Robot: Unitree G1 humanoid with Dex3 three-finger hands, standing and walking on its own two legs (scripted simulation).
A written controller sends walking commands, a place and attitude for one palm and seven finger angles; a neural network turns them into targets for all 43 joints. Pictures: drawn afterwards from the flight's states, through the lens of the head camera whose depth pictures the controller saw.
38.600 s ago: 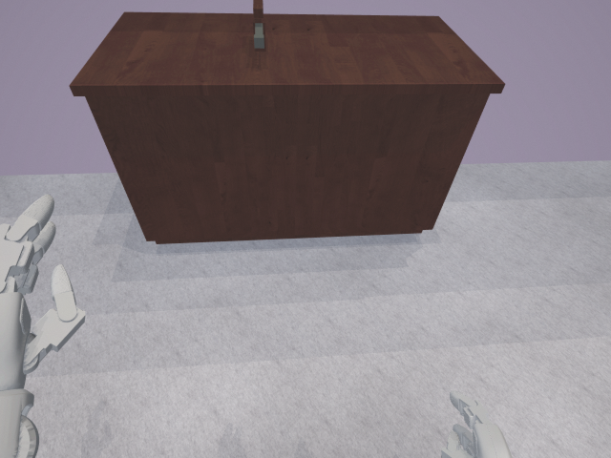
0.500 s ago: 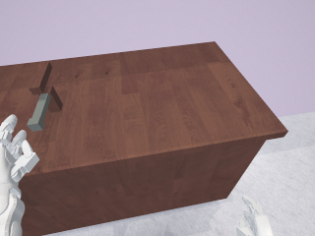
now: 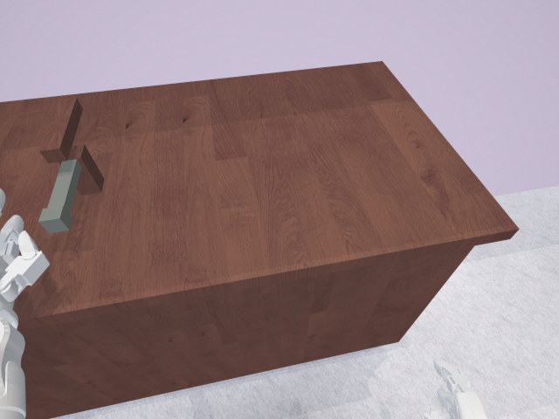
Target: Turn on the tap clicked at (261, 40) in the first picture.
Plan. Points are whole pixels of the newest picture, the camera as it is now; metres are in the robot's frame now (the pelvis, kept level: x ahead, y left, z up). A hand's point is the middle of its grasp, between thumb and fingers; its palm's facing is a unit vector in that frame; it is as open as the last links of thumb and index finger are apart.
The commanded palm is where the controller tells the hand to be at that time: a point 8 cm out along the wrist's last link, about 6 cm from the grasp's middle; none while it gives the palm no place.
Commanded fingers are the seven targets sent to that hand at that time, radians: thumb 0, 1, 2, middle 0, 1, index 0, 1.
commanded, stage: reach beside the lever's end, fingers flat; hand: left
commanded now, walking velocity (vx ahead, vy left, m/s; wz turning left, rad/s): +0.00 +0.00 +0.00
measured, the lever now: (56, 219) +0.35 +0.36 +0.09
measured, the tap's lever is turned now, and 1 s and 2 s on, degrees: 0 0 4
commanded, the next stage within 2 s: push the lever round in 0.80 s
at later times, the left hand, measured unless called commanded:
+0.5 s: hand (29, 242) +0.31 +0.38 +0.09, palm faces +0.50 -0.86 -0.13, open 7.9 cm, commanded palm +0.25 +0.42 +0.08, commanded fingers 0.00 0.90 0.90 -0.15 -0.15 -0.15 -0.15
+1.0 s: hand (23, 255) +0.29 +0.38 +0.08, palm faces +0.51 -0.85 -0.11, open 7.9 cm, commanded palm +0.25 +0.41 +0.08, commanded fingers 0.00 0.90 0.90 -0.15 -0.15 -0.15 -0.15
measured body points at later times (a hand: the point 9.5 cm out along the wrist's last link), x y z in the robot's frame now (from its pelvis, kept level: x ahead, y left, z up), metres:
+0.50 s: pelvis -0.01 +0.01 -0.01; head +0.04 +0.01 +0.44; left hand +0.27 +0.42 +0.10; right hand +0.12 -0.26 -0.11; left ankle +0.02 +0.11 -0.72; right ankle -0.01 -0.09 -0.72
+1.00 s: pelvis +0.00 +0.02 -0.01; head +0.04 +0.02 +0.44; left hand +0.26 +0.43 +0.09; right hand +0.14 -0.24 -0.11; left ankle +0.02 +0.11 -0.72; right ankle -0.01 -0.09 -0.72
